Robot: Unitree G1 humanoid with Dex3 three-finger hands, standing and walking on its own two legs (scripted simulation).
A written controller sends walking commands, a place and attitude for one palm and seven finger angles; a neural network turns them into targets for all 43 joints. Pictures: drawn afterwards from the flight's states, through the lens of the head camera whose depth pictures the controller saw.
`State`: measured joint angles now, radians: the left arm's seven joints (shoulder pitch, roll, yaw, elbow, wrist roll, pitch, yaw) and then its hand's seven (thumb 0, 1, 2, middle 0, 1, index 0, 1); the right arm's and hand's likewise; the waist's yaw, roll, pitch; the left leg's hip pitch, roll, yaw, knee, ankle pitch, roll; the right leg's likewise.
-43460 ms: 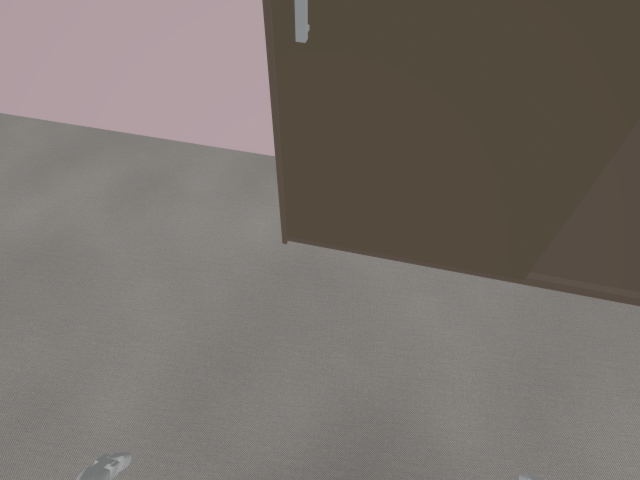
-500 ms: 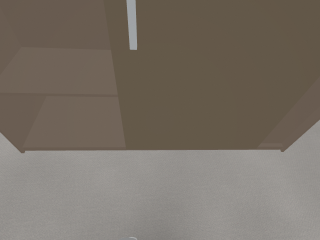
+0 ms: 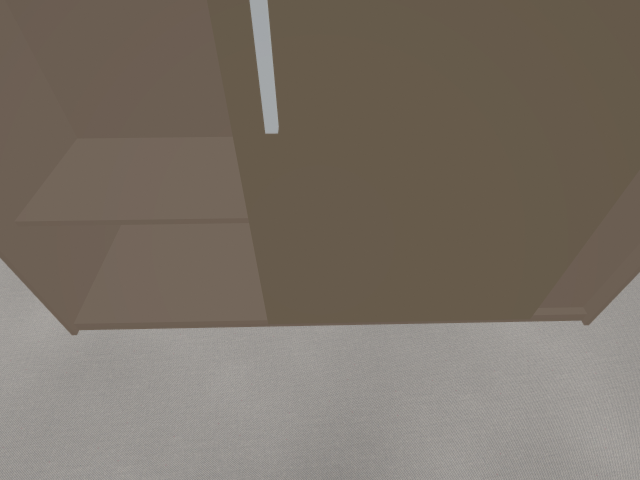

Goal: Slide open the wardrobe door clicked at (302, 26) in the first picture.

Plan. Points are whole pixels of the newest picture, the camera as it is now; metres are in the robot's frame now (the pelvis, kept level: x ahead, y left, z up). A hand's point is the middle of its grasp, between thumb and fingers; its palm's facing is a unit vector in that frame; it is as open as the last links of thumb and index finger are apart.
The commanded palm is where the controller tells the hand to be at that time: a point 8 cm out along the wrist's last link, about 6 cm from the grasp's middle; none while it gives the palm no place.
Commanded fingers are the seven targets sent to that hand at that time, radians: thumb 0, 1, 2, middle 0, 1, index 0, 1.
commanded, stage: let the arm hang, fingers relaxed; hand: left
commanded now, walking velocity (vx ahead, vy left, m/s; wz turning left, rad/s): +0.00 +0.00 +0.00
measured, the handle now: (267, 66) +0.73 +0.14 +0.19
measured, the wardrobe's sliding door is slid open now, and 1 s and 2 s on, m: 0.69 0.69 0.69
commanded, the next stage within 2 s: look to check the result in 0.18 s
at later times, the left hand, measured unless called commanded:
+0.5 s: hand out of the picture +0.12 +0.22 -0.16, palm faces -0.06 -0.95 -0.32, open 7.4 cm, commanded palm none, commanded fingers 0.00 0.90 0.90 -0.20 -0.30 -0.20 -0.30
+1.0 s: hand out of the picture +0.13 +0.22 -0.15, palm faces -0.04 -0.94 -0.33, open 7.4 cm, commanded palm none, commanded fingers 0.00 0.90 0.90 -0.20 -0.30 -0.20 -0.30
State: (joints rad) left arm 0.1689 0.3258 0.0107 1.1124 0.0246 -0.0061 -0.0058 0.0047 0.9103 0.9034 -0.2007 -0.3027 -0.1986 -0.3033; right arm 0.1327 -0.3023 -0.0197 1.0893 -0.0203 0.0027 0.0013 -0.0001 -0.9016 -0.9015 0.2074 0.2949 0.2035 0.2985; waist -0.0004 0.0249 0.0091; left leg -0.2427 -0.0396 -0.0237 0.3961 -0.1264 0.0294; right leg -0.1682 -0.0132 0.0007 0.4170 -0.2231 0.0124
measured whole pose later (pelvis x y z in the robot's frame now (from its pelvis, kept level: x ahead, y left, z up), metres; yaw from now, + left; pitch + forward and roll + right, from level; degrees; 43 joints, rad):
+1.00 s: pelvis +0.05 -0.02 +0.01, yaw -1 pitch -1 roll +0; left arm 0.11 0.32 0.01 1.12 0.01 -0.02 0.00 0.01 0.91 0.90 -0.20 -0.30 -0.20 -0.30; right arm 0.07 -0.33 0.00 1.12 -0.01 0.00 -0.01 0.00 -0.90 -0.90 0.21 0.29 0.20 0.30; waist 0.00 -0.01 0.05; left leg -0.13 -0.01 -0.02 0.32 -0.17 0.00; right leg -0.05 0.01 0.01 0.31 -0.24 -0.01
